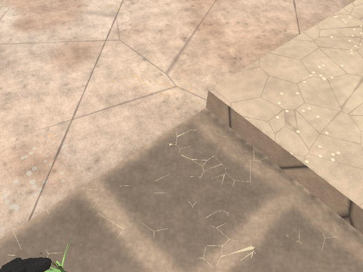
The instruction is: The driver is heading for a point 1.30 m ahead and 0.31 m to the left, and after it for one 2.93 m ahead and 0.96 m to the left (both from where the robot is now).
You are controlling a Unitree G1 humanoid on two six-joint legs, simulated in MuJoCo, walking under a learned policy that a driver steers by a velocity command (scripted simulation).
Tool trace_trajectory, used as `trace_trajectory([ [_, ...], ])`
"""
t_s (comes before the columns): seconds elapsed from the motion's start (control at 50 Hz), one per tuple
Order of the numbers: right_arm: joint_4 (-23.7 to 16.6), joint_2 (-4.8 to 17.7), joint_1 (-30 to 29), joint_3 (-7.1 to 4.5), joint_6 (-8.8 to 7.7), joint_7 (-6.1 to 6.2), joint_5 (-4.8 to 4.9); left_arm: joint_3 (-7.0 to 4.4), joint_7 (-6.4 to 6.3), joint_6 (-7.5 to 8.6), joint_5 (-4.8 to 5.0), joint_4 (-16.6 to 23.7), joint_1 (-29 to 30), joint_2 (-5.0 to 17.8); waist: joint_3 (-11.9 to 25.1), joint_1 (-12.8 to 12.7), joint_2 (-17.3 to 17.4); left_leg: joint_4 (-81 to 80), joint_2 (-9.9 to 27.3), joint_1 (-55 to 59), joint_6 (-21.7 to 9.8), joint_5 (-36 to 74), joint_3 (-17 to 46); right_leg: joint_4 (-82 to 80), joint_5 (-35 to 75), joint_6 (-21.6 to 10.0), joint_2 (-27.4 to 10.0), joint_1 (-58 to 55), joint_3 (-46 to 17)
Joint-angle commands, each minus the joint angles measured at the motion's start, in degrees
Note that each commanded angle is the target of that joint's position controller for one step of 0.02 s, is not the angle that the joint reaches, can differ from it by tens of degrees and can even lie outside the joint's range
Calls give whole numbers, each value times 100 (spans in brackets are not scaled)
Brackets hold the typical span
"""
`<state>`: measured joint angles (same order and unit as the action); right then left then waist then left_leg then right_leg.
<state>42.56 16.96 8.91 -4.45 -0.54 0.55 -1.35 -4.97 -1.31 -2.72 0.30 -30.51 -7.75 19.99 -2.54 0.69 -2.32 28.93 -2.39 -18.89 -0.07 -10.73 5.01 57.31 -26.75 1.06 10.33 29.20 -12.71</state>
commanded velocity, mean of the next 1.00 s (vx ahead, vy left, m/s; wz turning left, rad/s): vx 0.48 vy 0.00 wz -0.10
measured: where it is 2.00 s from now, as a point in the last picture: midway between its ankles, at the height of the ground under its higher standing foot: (174, 117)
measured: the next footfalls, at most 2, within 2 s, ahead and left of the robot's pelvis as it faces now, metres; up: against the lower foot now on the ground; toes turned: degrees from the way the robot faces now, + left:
right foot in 0.28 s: +0.00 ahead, -0.13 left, +0.00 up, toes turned +1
left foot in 0.64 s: +0.17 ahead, +0.13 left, +0.00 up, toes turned -2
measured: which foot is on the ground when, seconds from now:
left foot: down 0.00-0.32, up 0.34-0.62, down 0.64-1.00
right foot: up 0.00-0.26, down 0.28-0.64, up 0.66-1.00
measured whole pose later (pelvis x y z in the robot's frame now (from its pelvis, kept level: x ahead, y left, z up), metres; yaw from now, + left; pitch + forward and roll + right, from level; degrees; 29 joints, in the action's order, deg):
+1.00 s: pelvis +0.27 +0.04 +0.00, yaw -3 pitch +3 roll +1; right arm 50.2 14.5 31.1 -1.8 -5.3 -1.3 -0.5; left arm -1.1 4.2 1.4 -1.9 -37.3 -3.4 16.1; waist 0.9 4.8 -2.0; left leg 5.0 -3.4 8.6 -2.6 -16.5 -1.9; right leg 42.3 2.2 -2.2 -5.0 42.5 2.4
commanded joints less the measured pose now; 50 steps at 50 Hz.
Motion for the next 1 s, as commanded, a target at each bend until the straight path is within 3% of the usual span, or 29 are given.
trace_trajectory([
  [0.02, -653, 607, -648, -61, -52, 73, 138, -179, -28, 10, -22, 71, -525, 566, 434, -257, 630, -1049, 1510, 557, -1152, 633, 1652, 1646, 87, 314, -363, 416, 163],
  [0.08, -539, 560, -282, -11, 32, 110, 89, -13, -10, 57, 50, 153, -233, 234, 491, -63, 927, -1045, 1201, 942, -1137, 775, 1120, 900, 179, 394, -506, 341, 534],
  [0.14, -484, 640, -139, -28, 90, 112, 98, 90, -2, 85, 27, 127, -116, 52, 665, 62, 1328, -1007, 1180, 1138, -1146, 671, 960, -661, -49, 416, -852, -350, 857],
  [0.2, -400, 808, 115, -72, 150, 101, 135, 70, 18, 110, 78, -30, -183, 135, 697, 199, 1520, -906, 1344, 1143, -1222, 916, 1106, -1944, 111, 325, -890, -984, 1141],
  [0.24, -341, 737, 138, -32, 158, 104, 238, 70, 31, 125, 50, -278, -530, 61, 690, -4, 1358, -692, 1291, 936, -1061, 1141, 1021, -3361, 1143, 117, -816, -1679, 1265],
  [0.26, -256, 679, 357, -13, 120, 100, 273, 75, 31, 131, 0, -323, -577, 102, 688, 0, 1223, -623, 1210, 663, -841, 1129, 943, -3769, 1584, -68, -892, -2101, 1095],
  [0.28, -248, 563, 437, 29, 44, 72, 201, 63, 12, 134, -73, -263, -593, 304, 819, 54, 754, -327, 1070, 224, -500, 808, 701, -3661, 2140, -275, -1374, -2615, 611],
  [0.3, -337, 229, 472, 113, -73, 26, 71, -19, 13, 130, -182, -328, -468, 653, 856, 308, -536, -33, 444, -81, -110, 7, -82, -3356, 2556, -661, -1910, -2412, 45],
  [0.32, -338, 197, 134, 152, -128, 8, -24, 104, 68, 180, -200, -375, -560, 98, 967, 6, -661, 33, 265, 217, 157, -713, -375, -3713, 698, -900, -1987, -1967, -128],
  [0.34, -411, 445, -225, 71, -150, -12, 89, 21, 92, 206, -162, -400, -824, 358, 617, -306, -759, 690, -39, -289, 224, -1139, -735, -4203, -1286, -1028, -2055, -1964, -530],
  [0.36, -512, 524, -531, 12, -174, -17, 215, -74, 75, 252, -123, -495, -1054, 712, 130, -488, -1037, 1350, -23, -936, 183, -1414, -806, -4685, -2197, -1238, -2435, -1874, -1233],
  [0.38, -639, 675, -733, -51, -203, -33, 313, -85, 46, 342, -79, -559, -1196, 785, -365, -579, -1199, 2033, 242, -1727, 57, -1701, -514, -5019, -2350, -1467, -2798, -1919, -1831],
  [0.4, -666, 678, -664, -86, -263, -72, 399, -49, 16, 463, -39, -619, -1245, 689, -632, -466, -1148, 2419, 496, -2416, -100, -1597, -240, -5064, -2123, -1549, -2929, -2211, -2033],
  [0.42, -637, 587, -571, -71, -351, -116, 411, -7, 0, 563, 9, -632, -1293, 523, -624, -414, -967, 2531, 630, -2867, -204, -1327, -144, -5004, -1727, -1524, -2903, -2643, -1955],
  [0.46, -591, 424, -558, -20, -518, -211, 312, 20, -2, 643, 61, -610, -1312, 383, -297, -420, -581, 2083, 715, -2838, -260, -820, -232, -4914, -897, -1353, -2694, -3027, -1418],
  [0.52, -573, 201, -642, 87, -594, -313, 265, -33, 53, 663, 103, -531, -1171, 544, -16, -399, -675, 1024, 466, -1373, -120, -334, -632, -4893, -65, -1184, -2244, -2232, -456],
  [0.54, -586, 206, -621, 93, -276, -464, -237, -90, 179, 630, -254, -725, -1235, 725, 67, -353, -774, 763, 189, -671, -31, -601, -1010, -4973, -243, -1108, -1904, -1802, -95],
  [0.56, -607, 266, -571, 69, -142, -499, -191, -114, 240, 615, -252, -744, -1225, 712, -38, -338, -908, 614, 150, -217, -20, -582, -1094, -4973, -301, -1113, -1918, -1461, -23],
  [0.6, -517, 403, -80, 36, -78, -433, -63, -102, 267, 600, -151, -779, -1090, 641, -103, -21, -680, 269, 174, 741, -87, -295, -1125, -4759, -503, -1069, -2024, -870, -19],
  [0.62, -343, 525, 486, -7, -114, -361, -60, -77, 255, 605, -158, -809, -1022, 561, -44, 277, -373, 175, 144, 1460, -135, -384, -1087, -4300, -359, -1007, -1945, -491, 96],
  [0.64, -26, 750, 1564, -91, -195, -261, -72, -12, 238, 626, -237, -805, -872, 384, 272, 828, 249, 53, 257, 2626, -219, -771, -842, -2999, 253, -926, -1630, 84, 429],
  [0.66, 110, 1435, 2596, -215, -272, -162, -224, 162, 239, 679, -225, -533, -589, -205, 766, 1305, 1953, -1000, 1717, 3437, -483, -3092, 1238, -464, 99, -654, -957, 1070, 1136],
  [0.68, 53, 1714, 2427, -252, -295, -158, -188, 168, 189, 714, -148, -230, -372, -196, 576, 1058, 2238, -2124, 2399, 2999, -829, -4644, 3836, 809, -318, -685, -407, 2185, 574],
  [0.7, -72, 1355, 1690, -172, -257, -160, -145, 132, 198, 689, -151, -291, -353, 19, 104, 588, 1240, -1941, 2480, 2627, -958, -4350, 3529, 1345, 379, -758, -921, 2570, 332],
  [0.72, -172, 1041, 1318, -90, -279, -182, -86, 114, 273, 689, -213, -402, -358, 174, 107, 362, 761, -1738, 2203, 2219, -892, -3641, 2813, 1219, 866, -722, -1208, 2315, 520],
  [0.76, -221, 765, 998, 17, -342, -168, -50, 116, 406, 634, -320, -628, -678, 204, 195, -7, 795, -2015, 1703, 1564, -825, -2966, 1921, 807, 1221, -488, -1547, 1623, 833],
  [0.8, -84, 699, 1159, 46, -434, -153, -20, 164, 479, 533, -325, -616, -509, 115, -71, -28, 875, -2370, 1501, 1199, -961, -2544, 1512, 753, 1683, -317, -1622, 1641, 990],
  [0.9, 212, 574, 1699, 65, -542, -186, 93, 248, 507, 485, -257, -325, 563, 31, -499, 135, 538, -2808, 1272, 1374, -1104, -906, 516, -543, 2623, -144, -1628, 1946, 1305],
  [1.0, 509, 658, 2025, 77, -594, -141, 96, 351, 573, 509, -206, -109, 1379, -81, -716, 270, 469, -3181, 1404, 1865, -1057, 917, -130, -1992, 3103, -472, -1464, 1105, 1686],
])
